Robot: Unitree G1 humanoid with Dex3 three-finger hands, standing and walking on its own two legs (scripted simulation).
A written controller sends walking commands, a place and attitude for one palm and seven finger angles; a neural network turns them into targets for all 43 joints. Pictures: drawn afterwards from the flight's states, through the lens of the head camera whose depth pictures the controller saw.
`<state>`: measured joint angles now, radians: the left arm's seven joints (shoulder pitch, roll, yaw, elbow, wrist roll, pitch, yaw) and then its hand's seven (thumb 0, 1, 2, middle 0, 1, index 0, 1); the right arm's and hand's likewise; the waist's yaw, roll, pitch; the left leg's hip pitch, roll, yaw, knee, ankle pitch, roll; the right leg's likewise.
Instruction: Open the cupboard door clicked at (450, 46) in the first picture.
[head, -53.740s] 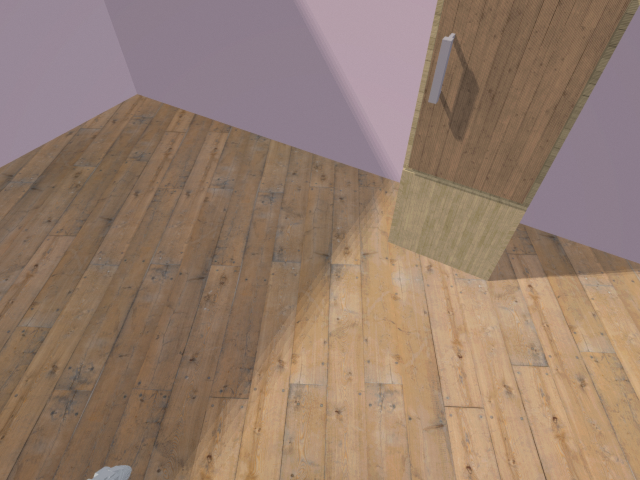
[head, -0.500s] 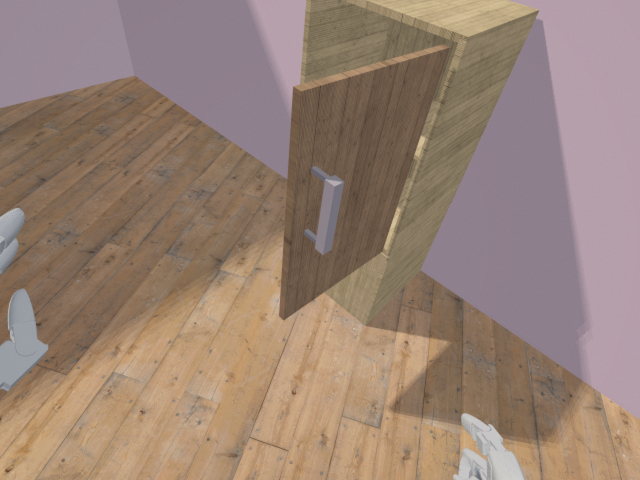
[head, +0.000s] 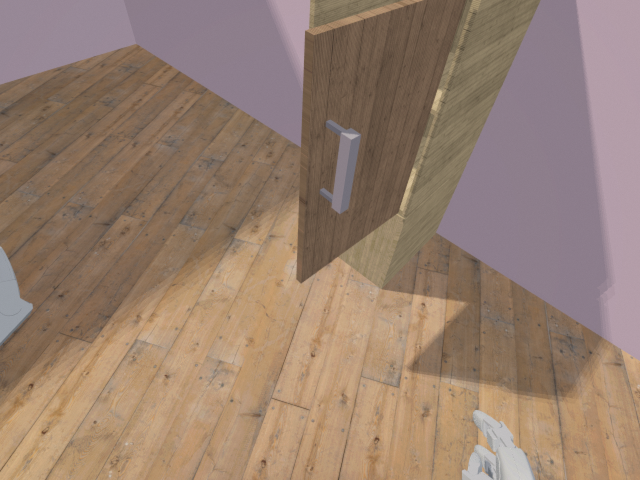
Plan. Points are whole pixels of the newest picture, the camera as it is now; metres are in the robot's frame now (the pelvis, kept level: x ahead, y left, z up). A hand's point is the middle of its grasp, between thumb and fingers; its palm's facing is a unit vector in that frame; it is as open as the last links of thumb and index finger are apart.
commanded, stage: stop stepping back and stand still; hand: left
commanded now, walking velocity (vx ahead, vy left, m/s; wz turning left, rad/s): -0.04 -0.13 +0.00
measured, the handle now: (336, 168) +0.61 -0.02 +0.03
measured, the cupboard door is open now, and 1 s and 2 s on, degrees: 85 85 85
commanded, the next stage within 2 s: let the arm hang, fingers relaxed in 1.26 s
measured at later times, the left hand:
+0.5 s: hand (57, 296) +0.24 +0.24 +0.17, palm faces +0.41 -0.78 -0.47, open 7.4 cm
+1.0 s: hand (11, 312) +0.23 +0.27 +0.17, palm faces +0.40 -0.79 -0.47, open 7.4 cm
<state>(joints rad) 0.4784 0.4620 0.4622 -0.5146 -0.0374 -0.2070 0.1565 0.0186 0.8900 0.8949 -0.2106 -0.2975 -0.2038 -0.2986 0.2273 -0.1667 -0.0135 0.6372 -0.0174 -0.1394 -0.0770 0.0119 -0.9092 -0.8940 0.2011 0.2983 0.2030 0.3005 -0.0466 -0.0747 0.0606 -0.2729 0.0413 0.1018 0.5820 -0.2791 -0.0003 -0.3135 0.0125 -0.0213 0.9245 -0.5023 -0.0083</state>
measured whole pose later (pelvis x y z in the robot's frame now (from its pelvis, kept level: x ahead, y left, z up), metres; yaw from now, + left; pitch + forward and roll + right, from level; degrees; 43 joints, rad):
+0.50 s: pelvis +0.03 -0.01 +0.01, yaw -1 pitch -2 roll +0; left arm 0.55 0.41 0.40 -0.52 -0.02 -0.20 0.17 0.02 0.89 0.89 -0.22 -0.30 -0.21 -0.30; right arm 0.15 -0.22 -0.02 0.59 0.01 -0.09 -0.07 0.01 -0.91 -0.89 0.20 0.30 0.20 0.30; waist 0.00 -0.03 0.07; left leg -0.19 0.00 0.04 0.50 -0.28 0.01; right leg -0.22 0.02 -0.09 0.49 -0.25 -0.05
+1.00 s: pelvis +0.02 +0.01 +0.02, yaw -1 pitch -1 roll -1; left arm 0.55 0.40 0.39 -0.46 -0.03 -0.19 0.16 0.02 0.89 0.89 -0.21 -0.30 -0.21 -0.30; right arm 0.23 -0.19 0.02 0.62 0.00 -0.09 -0.06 0.01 -0.91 -0.89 0.20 0.30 0.21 0.30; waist 0.01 0.01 0.04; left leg -0.19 -0.02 0.05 0.42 -0.22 0.05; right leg -0.19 0.01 -0.08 0.36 -0.16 -0.02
